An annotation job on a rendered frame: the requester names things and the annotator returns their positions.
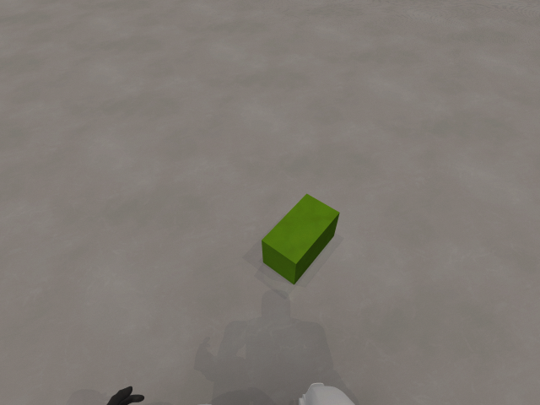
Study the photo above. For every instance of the robot right shin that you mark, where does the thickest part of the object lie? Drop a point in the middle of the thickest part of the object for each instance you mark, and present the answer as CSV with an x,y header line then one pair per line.
x,y
315,384

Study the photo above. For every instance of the robot left hand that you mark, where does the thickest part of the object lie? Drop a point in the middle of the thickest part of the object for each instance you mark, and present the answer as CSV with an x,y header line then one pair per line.
x,y
124,397

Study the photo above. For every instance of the carton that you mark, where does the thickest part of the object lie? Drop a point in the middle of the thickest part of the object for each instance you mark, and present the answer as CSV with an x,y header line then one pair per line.
x,y
300,236

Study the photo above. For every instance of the right robot thigh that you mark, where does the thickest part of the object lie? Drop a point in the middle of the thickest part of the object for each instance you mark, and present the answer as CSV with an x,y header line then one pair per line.
x,y
325,395

